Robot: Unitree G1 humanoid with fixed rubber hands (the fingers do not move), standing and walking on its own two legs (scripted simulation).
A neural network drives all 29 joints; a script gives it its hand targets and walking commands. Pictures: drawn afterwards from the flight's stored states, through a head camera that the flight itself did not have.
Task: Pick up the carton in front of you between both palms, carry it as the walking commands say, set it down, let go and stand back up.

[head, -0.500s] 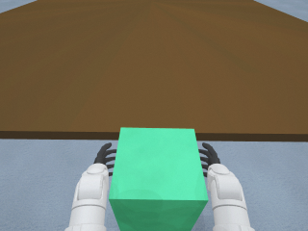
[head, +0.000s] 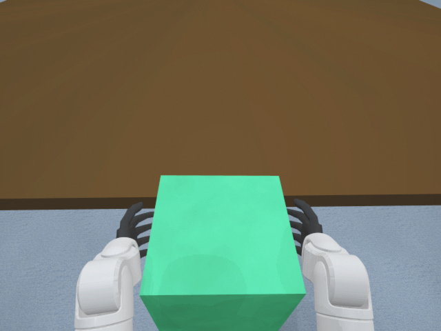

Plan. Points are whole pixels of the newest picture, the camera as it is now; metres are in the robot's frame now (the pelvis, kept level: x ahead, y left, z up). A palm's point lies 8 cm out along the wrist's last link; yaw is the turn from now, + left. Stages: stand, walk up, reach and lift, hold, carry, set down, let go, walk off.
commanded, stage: carry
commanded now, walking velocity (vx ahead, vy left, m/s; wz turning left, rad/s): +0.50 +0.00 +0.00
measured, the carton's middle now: (219, 260) +0.27 +0.01 +0.01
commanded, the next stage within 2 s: none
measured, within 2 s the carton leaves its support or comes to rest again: neither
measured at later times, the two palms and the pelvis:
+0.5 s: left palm (166, 135) +0.55 +0.14 +0.10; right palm (289, 131) +0.58 -0.16 +0.09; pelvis +0.29 -0.03 +0.01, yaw +3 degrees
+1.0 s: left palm (175, 53) +0.93 +0.16 +0.15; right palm (265, 51) +0.94 -0.14 +0.15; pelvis +0.59 +0.00 +0.00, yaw +1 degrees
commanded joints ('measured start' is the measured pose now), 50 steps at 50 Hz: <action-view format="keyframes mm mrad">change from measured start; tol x32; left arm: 1 -503 -893 -756 -86 -418 31 -273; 33 -663 -706 -708 -284 -431 126 -241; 50 -1220 -765 -617 144 -468 156 -194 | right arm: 1 -453 902 679 -165 390 50 220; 23 -395 920 673 -146 349 54 206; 50 -1139 740 532 107 470 182 209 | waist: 1 -45 78 -122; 9 34 -295 -213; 50 -13 81 -245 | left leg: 1 471 307 -336 -180 365 150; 12 -550 88 -142 771 -154 4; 25 -358 -17 86 94 288 4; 30 221 -78 139 -13 267 43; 32 588 379 -625 -101 -20 209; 42 217 205 -44 -88 773 142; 50 223 114 62 187 613 68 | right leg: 1 -397 -20 -36 -104 72 1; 7 411 55 -179 -395 365 -21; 9 638 -350 511 -604 113 -157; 29 462 -137 -147 -348 1126 -54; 32 -130 61 -61 348 128 4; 34 -297 12 86 584 79 -47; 50 112 40 -100 -458 704 -34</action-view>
